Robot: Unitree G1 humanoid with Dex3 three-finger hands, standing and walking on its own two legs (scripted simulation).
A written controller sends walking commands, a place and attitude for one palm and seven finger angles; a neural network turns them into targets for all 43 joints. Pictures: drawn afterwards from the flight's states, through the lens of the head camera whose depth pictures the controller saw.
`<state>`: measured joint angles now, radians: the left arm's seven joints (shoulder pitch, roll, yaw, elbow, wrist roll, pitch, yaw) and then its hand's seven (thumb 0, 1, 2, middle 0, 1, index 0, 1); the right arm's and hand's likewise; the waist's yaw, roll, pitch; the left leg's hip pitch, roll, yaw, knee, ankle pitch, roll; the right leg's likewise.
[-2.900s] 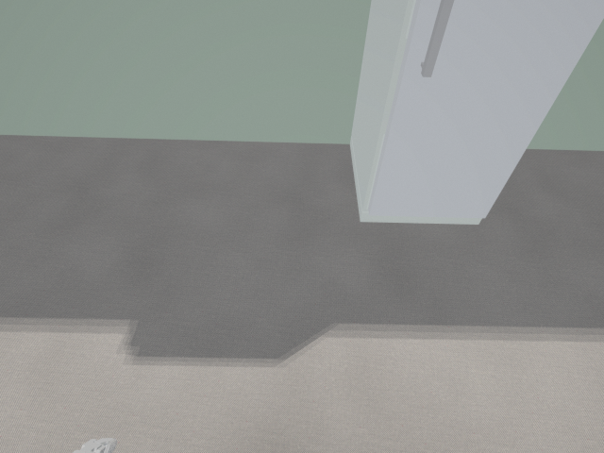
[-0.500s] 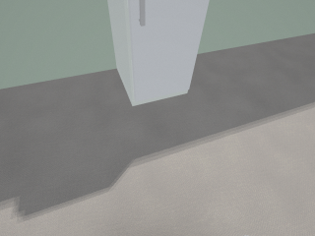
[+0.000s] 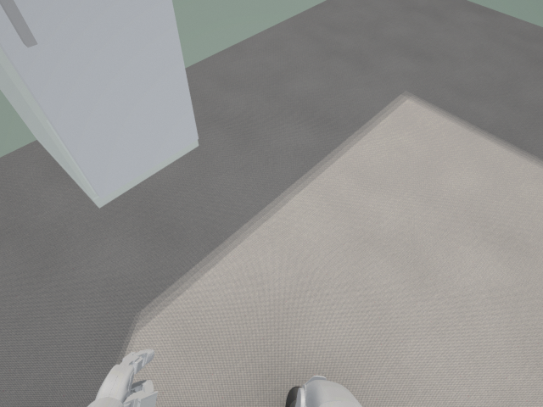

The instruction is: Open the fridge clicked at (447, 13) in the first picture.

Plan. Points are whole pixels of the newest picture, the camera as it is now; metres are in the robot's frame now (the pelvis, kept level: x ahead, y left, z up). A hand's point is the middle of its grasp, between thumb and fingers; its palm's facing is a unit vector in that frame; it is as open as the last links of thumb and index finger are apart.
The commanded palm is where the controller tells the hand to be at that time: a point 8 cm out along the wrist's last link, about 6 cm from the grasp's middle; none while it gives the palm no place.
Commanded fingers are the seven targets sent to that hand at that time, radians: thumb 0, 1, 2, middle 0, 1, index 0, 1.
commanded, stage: walk to a spot facing it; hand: left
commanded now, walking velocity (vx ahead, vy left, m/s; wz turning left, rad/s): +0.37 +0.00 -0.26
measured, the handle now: out of the picture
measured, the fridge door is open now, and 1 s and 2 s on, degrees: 0 0 0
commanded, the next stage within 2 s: turn to face it in 0.92 s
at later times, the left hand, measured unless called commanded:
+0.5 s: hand (138, 354) +0.22 +0.23 -0.16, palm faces -0.07 -0.99 -0.15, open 7.4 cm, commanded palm none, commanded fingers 0.00 0.90 0.90 -0.20 -0.30 -0.20 -0.30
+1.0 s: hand (232, 198) +0.56 +0.08 -0.16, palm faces -0.30 -0.93 -0.20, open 7.4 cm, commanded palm none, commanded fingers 0.00 0.90 0.90 -0.20 -0.30 -0.20 -0.30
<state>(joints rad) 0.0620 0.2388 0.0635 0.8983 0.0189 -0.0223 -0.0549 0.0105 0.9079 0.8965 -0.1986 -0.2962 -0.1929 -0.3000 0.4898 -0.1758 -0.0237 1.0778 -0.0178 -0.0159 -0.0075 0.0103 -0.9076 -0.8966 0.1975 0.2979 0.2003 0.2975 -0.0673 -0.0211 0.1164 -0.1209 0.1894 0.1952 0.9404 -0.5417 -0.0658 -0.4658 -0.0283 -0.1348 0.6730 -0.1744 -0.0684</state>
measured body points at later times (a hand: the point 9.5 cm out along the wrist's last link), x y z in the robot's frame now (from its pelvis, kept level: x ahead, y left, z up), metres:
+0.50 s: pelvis +0.19 +0.04 +0.03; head +0.19 +0.07 +0.48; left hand +0.23 +0.28 -0.14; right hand +0.22 -0.20 -0.10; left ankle +0.22 +0.12 -0.71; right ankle +0.13 -0.09 -0.62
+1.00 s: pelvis +0.41 -0.06 +0.01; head +0.44 -0.08 +0.45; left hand +0.57 +0.13 -0.14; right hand +0.25 -0.22 -0.15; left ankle +0.30 +0.11 -0.61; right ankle +0.45 -0.14 -0.71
